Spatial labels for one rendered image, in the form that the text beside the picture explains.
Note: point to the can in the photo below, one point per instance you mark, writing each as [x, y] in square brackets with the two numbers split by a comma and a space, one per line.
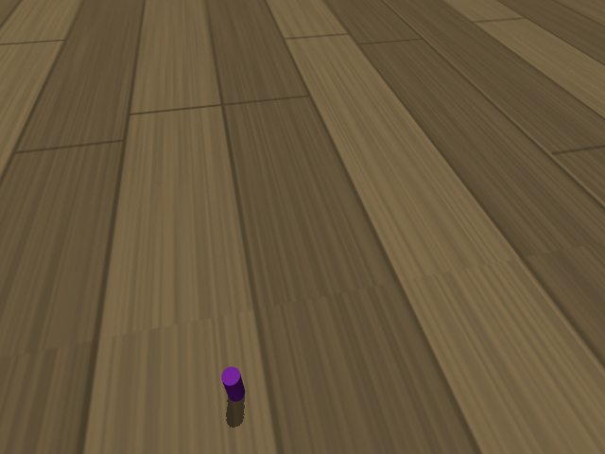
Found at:
[233, 384]

